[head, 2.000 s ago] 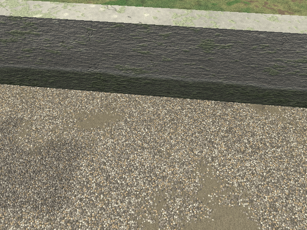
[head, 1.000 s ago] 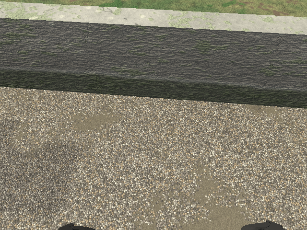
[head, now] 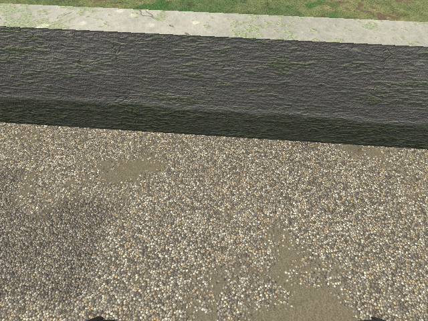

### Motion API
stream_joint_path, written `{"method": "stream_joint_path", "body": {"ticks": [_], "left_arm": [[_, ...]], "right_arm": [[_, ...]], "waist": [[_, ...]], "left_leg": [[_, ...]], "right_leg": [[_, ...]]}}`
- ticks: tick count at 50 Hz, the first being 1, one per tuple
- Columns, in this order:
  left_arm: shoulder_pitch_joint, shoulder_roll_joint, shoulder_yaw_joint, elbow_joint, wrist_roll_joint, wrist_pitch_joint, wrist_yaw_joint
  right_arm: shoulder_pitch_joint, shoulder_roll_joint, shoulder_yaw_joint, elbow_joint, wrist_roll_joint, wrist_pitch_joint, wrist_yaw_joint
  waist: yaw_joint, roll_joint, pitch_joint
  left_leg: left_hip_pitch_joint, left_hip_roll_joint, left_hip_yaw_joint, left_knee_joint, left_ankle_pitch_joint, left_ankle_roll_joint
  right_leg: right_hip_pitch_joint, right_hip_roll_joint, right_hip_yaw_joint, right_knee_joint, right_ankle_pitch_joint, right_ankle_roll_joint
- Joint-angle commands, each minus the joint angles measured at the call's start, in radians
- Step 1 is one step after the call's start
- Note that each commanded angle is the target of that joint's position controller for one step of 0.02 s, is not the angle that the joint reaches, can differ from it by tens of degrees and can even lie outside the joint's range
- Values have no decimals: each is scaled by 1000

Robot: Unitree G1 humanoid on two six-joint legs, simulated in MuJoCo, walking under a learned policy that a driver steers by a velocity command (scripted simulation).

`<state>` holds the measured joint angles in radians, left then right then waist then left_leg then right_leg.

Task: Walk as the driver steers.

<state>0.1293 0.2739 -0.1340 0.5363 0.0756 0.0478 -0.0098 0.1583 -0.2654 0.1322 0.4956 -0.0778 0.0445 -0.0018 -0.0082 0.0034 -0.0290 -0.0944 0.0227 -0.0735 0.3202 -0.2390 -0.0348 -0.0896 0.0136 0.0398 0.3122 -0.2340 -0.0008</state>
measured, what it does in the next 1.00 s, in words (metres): stands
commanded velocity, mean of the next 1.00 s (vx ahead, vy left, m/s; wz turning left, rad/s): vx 0.50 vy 0.00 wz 0.00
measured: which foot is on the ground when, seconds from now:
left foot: down 0.00-1.00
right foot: down 0.00-1.00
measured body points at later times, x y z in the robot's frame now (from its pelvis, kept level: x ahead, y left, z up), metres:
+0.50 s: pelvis +0.00 +0.00 +0.00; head +0.00 +0.00 +0.45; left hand +0.20 +0.21 -0.07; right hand +0.19 -0.22 -0.07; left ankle -0.04 +0.15 -0.75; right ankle -0.04 -0.12 -0.75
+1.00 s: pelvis +0.00 +0.00 +0.00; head +0.00 +0.00 +0.45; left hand +0.20 +0.21 -0.07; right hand +0.19 -0.22 -0.07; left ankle -0.04 +0.15 -0.75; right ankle -0.04 -0.12 -0.75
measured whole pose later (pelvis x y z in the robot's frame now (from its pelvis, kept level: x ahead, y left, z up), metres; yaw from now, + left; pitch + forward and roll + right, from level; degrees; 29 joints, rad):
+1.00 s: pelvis +0.00 +0.00 +0.00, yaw +0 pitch +1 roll +0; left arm 0.13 0.27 -0.13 0.56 0.07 0.05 -0.01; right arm 0.17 -0.27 0.13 0.50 -0.08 0.05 -0.01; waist -0.01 0.00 -0.03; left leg -0.08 0.03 -0.08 0.29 -0.23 -0.04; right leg -0.08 0.02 0.06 0.29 -0.22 0.00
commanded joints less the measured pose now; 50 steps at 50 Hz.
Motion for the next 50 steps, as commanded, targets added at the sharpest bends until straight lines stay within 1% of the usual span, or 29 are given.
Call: {"method": "stream_joint_path", "body": {"ticks": [1, 12, 13, 15, 19, 20, 21, 27, 50], "left_arm": [[-78, 97, 33, -88, 0, -16, 3], [-77, 98, 34, -80, -1, -16, 5], [-57, 104, 33, -87, -11, -14, 3], [-53, 103, 33, -87, -10, -13, 3], [-60, 99, 30, -94, -7, -10, 3], [-80, 92, 30, -88, 3, -11, 5], [-84, 93, 30, -91, 3, -12, 5], [-75, 98, 31, -80, 0, -17, 4], [-76, 98, 33, -66, -2, -16, 6]], "right_arm": [[-71, -95, -34, -93, 0, -17, -3], [-63, -96, -36, -90, 0, -16, -5], [-47, -103, -37, -92, 3, -14, -5], [-44, -104, -37, -91, 2, -13, -6], [-51, -99, -34, -97, -1, -11, -7], [-66, -91, -34, -96, -5, -12, -7], [-70, -91, -33, -99, -5, -12, -6], [-58, -97, -35, -93, -2, -13, -8], [-48, -95, -38, -88, -1, -13, -9]], "waist": [[0, 2, -70], [-1, 3, -70], [4, -4, -81], [2, -1, -90], [1, 2, -80], [-4, 9, -67], [-2, 8, -55], [-2, 5, -64], [-2, 3, -66]], "left_leg": [[-19, 66, -74, -22, 307, 38], [-11, 65, -72, -25, 324, 35], [-4, 68, -70, -13, 388, 31], [3, 69, -67, -9, 404, 29], [-4, 67, -65, -11, 375, 27], [-11, 64, -68, -24, 305, 30], [-20, 63, -69, -26, 287, 31], [-16, 65, -73, -30, 300, 31], [-5, 64, -72, -38, 318, 29]], "right_leg": [[65, -89, 109, -11, 321, -37], [74, -88, 112, -12, 346, -38], [85, -92, 108, -4, 404, -38], [91, -91, 108, 1, 421, -37], [76, -90, 107, -6, 387, -34], [60, -85, 112, -16, 322, -34], [52, -85, 112, -20, 303, -33], [62, -86, 116, -20, 320, -37], [75, -83, 122, -23, 348, -40]]}}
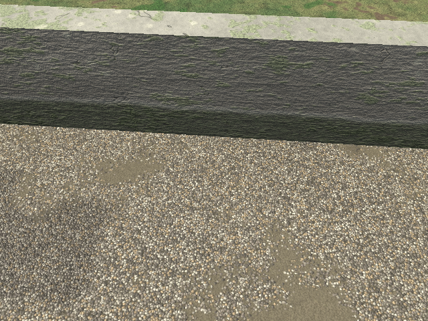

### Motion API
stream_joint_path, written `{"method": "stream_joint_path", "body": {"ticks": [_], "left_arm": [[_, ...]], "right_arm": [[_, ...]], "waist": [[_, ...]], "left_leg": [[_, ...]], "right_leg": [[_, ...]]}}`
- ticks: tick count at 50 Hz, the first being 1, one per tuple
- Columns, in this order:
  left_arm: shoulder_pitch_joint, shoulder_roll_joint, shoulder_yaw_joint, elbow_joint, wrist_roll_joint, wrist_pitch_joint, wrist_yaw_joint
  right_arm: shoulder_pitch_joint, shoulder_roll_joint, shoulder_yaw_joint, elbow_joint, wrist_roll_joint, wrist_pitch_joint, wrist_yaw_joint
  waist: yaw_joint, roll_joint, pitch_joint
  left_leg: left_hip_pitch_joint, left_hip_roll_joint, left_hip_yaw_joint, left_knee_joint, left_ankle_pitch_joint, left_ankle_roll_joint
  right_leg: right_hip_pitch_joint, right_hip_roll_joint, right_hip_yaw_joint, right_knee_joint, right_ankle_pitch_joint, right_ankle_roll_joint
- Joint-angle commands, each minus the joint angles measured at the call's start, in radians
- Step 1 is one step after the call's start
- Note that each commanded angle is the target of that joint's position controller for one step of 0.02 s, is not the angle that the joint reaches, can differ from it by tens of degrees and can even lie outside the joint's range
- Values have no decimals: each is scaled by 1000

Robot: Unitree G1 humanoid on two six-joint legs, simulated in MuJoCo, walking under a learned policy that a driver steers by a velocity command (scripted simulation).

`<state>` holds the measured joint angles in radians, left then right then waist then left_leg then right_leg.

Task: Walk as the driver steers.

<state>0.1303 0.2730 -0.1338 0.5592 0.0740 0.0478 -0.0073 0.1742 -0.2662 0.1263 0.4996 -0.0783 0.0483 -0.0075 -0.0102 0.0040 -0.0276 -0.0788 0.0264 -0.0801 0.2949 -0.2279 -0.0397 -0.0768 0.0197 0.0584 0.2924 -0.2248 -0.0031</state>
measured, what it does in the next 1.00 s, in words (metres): stands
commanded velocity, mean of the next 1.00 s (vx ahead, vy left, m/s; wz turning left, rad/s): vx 0.33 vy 0.00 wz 0.00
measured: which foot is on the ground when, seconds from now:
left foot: down 0.00-1.00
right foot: down 0.00-1.00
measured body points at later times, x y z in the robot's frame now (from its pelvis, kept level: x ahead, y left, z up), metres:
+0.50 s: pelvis +0.00 +0.00 +0.00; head +0.00 +0.00 +0.45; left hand +0.20 +0.22 -0.07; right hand +0.18 -0.22 -0.07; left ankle -0.04 +0.15 -0.75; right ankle -0.05 -0.12 -0.75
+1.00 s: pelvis +0.00 +0.00 +0.00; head +0.00 +0.00 +0.45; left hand +0.10 +0.25 -0.12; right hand +0.10 -0.25 -0.11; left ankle -0.04 +0.15 -0.75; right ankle -0.05 -0.12 -0.75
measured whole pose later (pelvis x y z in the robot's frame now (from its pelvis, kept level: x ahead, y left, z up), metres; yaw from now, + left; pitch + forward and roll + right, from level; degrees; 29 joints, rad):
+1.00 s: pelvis +0.00 +0.00 +0.00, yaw +0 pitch +1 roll +0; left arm 0.28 0.28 -0.07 0.71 0.01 0.08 0.02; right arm 0.34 -0.27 0.06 0.63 -0.03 0.06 -0.01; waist -0.01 0.01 -0.03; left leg -0.05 0.03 -0.09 0.23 -0.20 -0.04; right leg -0.04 0.02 0.07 0.21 -0.18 0.00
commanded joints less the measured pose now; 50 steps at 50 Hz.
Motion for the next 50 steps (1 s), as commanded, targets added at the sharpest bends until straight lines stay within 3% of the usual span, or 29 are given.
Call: {"method": "stream_joint_path", "body": {"ticks": [1, 10, 12, 14, 15, 22, 27, 28, 30, 39, 50], "left_arm": [[-77, 99, 32, -89, 0, -16, 4], [-78, 99, 32, -86, 0, -16, 4], [-54, 105, 32, -91, -10, -13, 2], [-57, 102, 30, -97, -8, -12, 2], [-78, 94, 30, -90, 3, -12, 4], [-77, 99, 31, -88, 1, -17, 3], [18, 126, 55, -18, -27, -6, 4], [31, 133, 59, -23, -40, -3, 3], [50, 133, 67, -2, -46, 3, 5], [102, 121, 83, 51, -56, 16, 20], [159, 116, 92, 100, -61, 22, 33]], "right_arm": [[-64, -94, -32, -92, 0, -17, -4], [-61, -95, -33, -92, 0, -16, -4], [-41, -103, -34, -92, 3, -14, -4], [-45, -101, -33, -96, 1, -14, -4], [-62, -91, -31, -95, -4, -15, -5], [-58, -96, -32, -95, -1, -15, -6], [34, -120, -56, -28, 24, -12, 1], [43, -130, -60, -28, 31, -10, 2], [63, -132, -70, -10, 36, -8, 3], [125, -122, -91, 38, 45, -2, -3], [185, -115, -103, 73, 52, 1, -11]], "waist": [[0, 2, -68], [0, 2, -68], [3, -4, -87], [3, 0, -87], [-3, 8, -76], [-2, 3, -63], [1, 5, -30], [5, -1, -23], [4, 1, -30], [2, 5, -26], [4, 5, 1]], "left_leg": [[-21, 60, -65, -13, 308, 34], [-18, 60, -65, -15, 313, 33], [-5, 63, -62, 0, 390, 27], [-6, 63, -60, 1, 385, 26], [-12, 59, -61, -12, 312, 30], [-21, 59, -65, -16, 295, 30], [-17, 60, -68, -53, 237, 56], [-16, 68, -74, -50, 320, 52], [-4, 68, -70, -50, 338, 54], [-2, 58, -57, -53, 381, 47], [-20, 50, -48, -68, 344, 45]], "right_leg": [[62, -89, 104, -3, 340, -37], [65, -88, 106, -4, 348, -38], [82, -92, 102, 7, 422, -36], [80, -92, 101, 8, 415, -35], [66, -87, 106, -2, 344, -35], [54, -87, 108, -8, 327, -36], [76, -89, 113, -45, 263, -60], [80, -95, 112, -45, 339, -58], [92, -94, 110, -47, 362, -60], [98, -84, 96, -54, 423, -58], [82, -78, 88, -71, 391, -57]]}}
